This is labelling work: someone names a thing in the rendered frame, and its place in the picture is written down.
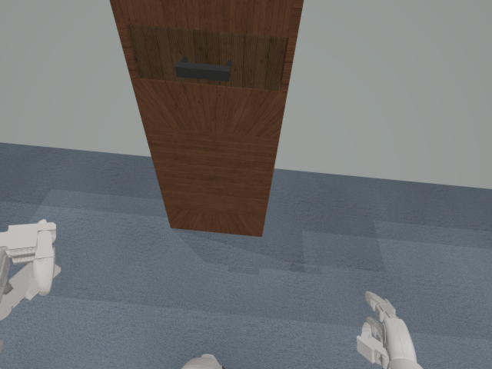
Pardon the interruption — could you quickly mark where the robot left hand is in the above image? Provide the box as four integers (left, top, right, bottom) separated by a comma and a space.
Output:
0, 219, 61, 320

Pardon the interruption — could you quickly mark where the drawer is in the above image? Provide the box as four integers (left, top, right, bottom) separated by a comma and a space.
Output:
126, 24, 286, 91

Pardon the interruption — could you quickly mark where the robot right hand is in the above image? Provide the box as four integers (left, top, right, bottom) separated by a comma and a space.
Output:
357, 291, 417, 369

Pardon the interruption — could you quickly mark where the handle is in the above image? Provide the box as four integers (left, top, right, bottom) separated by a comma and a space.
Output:
175, 56, 231, 81

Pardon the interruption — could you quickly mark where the robot left shin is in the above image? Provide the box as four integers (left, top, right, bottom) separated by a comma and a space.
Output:
201, 354, 217, 361

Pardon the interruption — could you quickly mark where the cabinet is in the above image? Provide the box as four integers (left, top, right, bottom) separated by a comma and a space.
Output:
110, 0, 304, 237

